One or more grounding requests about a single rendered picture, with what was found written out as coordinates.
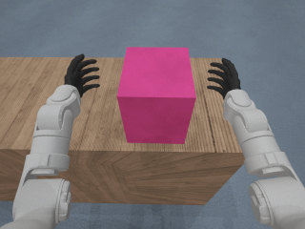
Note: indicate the robot right upper arm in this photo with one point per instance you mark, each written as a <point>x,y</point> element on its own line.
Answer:
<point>278,202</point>

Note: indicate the carton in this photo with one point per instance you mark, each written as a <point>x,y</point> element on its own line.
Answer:
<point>156,94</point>

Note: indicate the robot right hand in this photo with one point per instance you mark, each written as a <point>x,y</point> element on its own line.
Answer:
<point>229,81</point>

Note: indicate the right robot forearm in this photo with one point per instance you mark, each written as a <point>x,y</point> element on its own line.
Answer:
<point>263,157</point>

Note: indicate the left robot forearm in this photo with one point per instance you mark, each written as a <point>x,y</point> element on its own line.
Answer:
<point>49,152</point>

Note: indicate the robot left upper arm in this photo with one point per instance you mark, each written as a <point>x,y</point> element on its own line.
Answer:
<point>42,204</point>

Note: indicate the pedestal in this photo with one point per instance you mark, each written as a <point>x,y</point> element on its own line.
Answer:
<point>104,167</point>

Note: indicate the robot left hand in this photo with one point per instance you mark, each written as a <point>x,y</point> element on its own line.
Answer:
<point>75,73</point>

